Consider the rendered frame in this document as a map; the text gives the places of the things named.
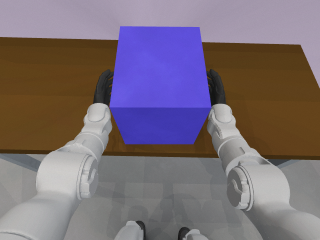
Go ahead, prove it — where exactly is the robot left foot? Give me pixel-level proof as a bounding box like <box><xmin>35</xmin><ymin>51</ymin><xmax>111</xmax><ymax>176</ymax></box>
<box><xmin>136</xmin><ymin>221</ymin><xmax>146</xmax><ymax>240</ymax></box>

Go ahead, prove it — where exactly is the robot right foot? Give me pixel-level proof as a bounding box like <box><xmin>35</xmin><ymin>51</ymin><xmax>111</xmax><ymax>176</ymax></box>
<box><xmin>178</xmin><ymin>227</ymin><xmax>190</xmax><ymax>240</ymax></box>

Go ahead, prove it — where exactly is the table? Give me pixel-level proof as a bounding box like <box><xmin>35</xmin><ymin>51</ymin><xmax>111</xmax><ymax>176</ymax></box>
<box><xmin>0</xmin><ymin>37</ymin><xmax>320</xmax><ymax>172</ymax></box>

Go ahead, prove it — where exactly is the robot foot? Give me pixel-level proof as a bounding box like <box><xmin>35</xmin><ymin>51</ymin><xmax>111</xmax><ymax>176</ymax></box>
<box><xmin>136</xmin><ymin>221</ymin><xmax>146</xmax><ymax>240</ymax></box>
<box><xmin>178</xmin><ymin>227</ymin><xmax>190</xmax><ymax>240</ymax></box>

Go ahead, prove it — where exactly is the right robot forearm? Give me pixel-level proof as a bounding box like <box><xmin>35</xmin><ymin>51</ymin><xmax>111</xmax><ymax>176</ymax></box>
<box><xmin>207</xmin><ymin>103</ymin><xmax>290</xmax><ymax>201</ymax></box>

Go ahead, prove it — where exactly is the left robot forearm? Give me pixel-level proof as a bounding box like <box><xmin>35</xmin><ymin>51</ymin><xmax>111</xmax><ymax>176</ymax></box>
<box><xmin>36</xmin><ymin>103</ymin><xmax>112</xmax><ymax>191</ymax></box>

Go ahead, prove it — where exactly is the robot right hand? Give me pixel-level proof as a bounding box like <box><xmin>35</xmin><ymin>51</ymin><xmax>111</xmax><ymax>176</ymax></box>
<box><xmin>206</xmin><ymin>69</ymin><xmax>226</xmax><ymax>106</ymax></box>

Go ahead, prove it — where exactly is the robot left hand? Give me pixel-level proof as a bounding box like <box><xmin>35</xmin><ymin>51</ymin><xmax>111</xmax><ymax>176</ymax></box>
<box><xmin>93</xmin><ymin>69</ymin><xmax>114</xmax><ymax>106</ymax></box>

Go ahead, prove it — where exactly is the left robot upper arm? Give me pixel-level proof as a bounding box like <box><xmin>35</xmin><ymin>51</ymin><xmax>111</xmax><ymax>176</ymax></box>
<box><xmin>0</xmin><ymin>151</ymin><xmax>99</xmax><ymax>240</ymax></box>

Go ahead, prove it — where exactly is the right robot upper arm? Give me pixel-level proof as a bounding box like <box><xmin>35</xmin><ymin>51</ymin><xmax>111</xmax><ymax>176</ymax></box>
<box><xmin>226</xmin><ymin>164</ymin><xmax>320</xmax><ymax>240</ymax></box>

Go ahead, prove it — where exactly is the carton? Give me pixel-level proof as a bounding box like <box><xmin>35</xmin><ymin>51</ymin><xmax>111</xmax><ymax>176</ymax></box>
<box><xmin>109</xmin><ymin>26</ymin><xmax>212</xmax><ymax>145</ymax></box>

